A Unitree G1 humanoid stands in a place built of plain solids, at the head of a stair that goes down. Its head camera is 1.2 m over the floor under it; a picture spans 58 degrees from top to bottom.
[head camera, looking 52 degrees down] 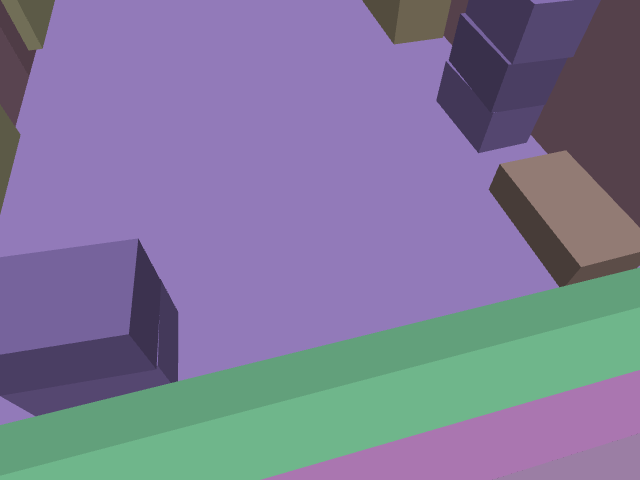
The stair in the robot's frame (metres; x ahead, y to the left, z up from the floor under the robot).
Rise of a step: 0.21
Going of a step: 0.24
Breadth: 3.30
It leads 15 degrees to the left of straight ahead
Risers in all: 3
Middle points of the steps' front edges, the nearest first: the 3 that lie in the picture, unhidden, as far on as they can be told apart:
0.29 -0.21 0.00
0.52 -0.15 -0.20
0.75 -0.09 -0.41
